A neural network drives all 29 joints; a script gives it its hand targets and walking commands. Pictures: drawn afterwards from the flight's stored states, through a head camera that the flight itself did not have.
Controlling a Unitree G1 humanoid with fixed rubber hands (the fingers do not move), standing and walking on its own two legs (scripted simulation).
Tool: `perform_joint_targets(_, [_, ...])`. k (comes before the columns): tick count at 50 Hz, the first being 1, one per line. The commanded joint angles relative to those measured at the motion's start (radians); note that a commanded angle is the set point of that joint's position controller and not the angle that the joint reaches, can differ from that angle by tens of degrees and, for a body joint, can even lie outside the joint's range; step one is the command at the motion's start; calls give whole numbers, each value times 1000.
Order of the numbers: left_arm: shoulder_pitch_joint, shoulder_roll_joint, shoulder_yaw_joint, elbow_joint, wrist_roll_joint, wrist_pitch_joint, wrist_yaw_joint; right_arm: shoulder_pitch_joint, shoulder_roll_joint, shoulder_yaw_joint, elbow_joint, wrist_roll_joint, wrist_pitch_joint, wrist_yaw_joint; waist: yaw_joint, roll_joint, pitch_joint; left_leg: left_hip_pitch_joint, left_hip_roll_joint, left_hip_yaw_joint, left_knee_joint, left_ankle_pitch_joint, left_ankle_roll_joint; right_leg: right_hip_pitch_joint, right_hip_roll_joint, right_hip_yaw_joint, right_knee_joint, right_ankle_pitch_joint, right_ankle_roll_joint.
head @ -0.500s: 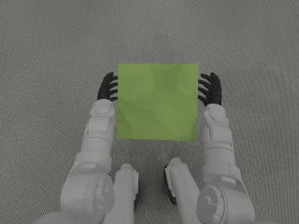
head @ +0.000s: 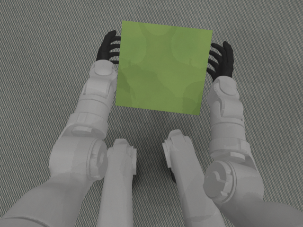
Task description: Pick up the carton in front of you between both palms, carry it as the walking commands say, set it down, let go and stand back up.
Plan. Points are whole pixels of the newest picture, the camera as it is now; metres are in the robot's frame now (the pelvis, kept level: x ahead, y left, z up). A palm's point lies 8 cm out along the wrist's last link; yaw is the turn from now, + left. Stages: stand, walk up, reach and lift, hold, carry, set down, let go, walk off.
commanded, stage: set down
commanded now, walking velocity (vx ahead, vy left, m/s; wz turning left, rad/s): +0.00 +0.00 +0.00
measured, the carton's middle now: (161, 72) +0.49 -0.07 -0.21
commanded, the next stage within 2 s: none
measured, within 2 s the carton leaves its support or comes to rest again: rests again in 1.08 s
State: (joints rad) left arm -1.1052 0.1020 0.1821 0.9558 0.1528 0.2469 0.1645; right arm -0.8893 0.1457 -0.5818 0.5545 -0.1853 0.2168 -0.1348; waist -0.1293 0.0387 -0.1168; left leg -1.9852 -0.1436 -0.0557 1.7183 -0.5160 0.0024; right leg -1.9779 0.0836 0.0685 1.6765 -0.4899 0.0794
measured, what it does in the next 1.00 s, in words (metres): lowers itself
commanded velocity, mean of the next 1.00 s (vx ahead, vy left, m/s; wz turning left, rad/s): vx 0.00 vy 0.00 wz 0.00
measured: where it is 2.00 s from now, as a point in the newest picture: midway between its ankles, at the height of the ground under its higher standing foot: (150, 174)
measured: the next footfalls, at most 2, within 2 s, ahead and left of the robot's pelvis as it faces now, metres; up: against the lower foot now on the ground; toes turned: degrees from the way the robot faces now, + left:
none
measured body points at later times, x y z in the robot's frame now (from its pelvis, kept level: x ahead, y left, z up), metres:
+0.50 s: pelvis -0.02 +0.00 -0.10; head +0.34 +0.01 +0.17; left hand +0.56 +0.07 -0.28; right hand +0.46 -0.22 -0.26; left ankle +0.09 +0.10 -0.48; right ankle +0.10 -0.14 -0.48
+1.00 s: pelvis -0.01 +0.00 -0.12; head +0.34 +0.01 +0.15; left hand +0.57 +0.05 -0.29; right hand +0.47 -0.23 -0.27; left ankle +0.09 +0.10 -0.48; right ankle +0.10 -0.14 -0.48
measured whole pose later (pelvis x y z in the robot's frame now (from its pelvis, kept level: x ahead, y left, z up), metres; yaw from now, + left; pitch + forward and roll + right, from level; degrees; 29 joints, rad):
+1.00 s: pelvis -0.01 +0.00 -0.12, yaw -3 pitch +41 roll -5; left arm -1.55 0.28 0.07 1.26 0.10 0.18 0.06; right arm -1.21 0.02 -0.66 0.76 -0.12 0.18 -0.09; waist -0.14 0.00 0.22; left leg -2.27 -0.13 -0.04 2.16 -0.59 0.01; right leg -2.26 0.11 0.02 2.09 -0.55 0.10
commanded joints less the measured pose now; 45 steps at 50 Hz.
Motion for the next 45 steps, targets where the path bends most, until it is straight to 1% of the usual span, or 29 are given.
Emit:
perform_joint_targets(1, [-627,-887,-325,-116,-99,-84,-234,-633,745,517,76,91,20,255,-54,105,-1030,589,-41,54,-137,227,-21,478,60,-153,-67,284,4])
perform_joint_targets(8, [-727,-811,-295,-38,-108,-86,-232,-738,686,453,88,90,16,240,-70,113,-1012,485,-39,66,-42,192,-15,418,54,-169,20,274,12])
perform_joint_targets(13, [-782,-749,-297,8,-127,-92,-232,-800,632,416,94,98,6,226,-81,124,-1000,427,-33,69,25,188,-12,384,48,-178,80,281,17])
perform_joint_targets(21, [-871,-673,-360,39,-195,-107,-233,-897,554,401,94,141,-16,206,-105,150,-997,398,-21,67,132,226,-12,359,34,-190,177,318,19])
perform_joint_targets(25, [-923,-659,-414,19,-244,-120,-230,-950,527,418,75,179,-30,197,-119,166,-1032,426,-14,65,183,280,-13,363,27,-196,225,360,20])
perform_joint_targets(26, [-942,-659,-427,12,-251,-119,-230,-961,527,430,73,187,-31,198,-115,168,-1048,426,-13,67,192,287,-11,371,24,-193,236,364,18])
perform_joint_targets(27, [-931,-646,-415,18,-243,-118,-231,-962,534,436,83,195,-27,199,-96,153,-1012,399,-14,69,191,273,-4,360,27,-192,246,347,18])
perform_joint_targets(30, [-864,-658,-380,56,-233,-122,-240,-958,561,462,99,204,-27,207,-70,82,-946,353,-16,60,209,298,8,350,35,-193,266,361,23])
perform_joint_targets(32, [-840,-658,-357,79,-221,-125,-247,-953,574,464,104,205,-27,216,-63,65,-903,316,-16,59,223,300,15,325,37,-186,274,366,23])
perform_joint_targets(35, [-820,-653,-330,110,-199,-127,-256,-936,578,451,131,195,-27,228,-50,67,-823,258,-16,61,231,275,22,290,40,-176,282,350,20])
perform_joint_targets(41, [-795,-602,-275,174,-147,-119,-271,-890,542,378,206,147,-21,239,-46,83,-673,174,-8,51,224,176,34,201,42,-169,282,255,7])
perform_joint_targets(45, [-774,-563,-240,208,-115,-111,-280,-873,515,333,241,120,-17,249,-38,80,-602,139,-3,42,225,143,40,152,43,-165,286,212,3])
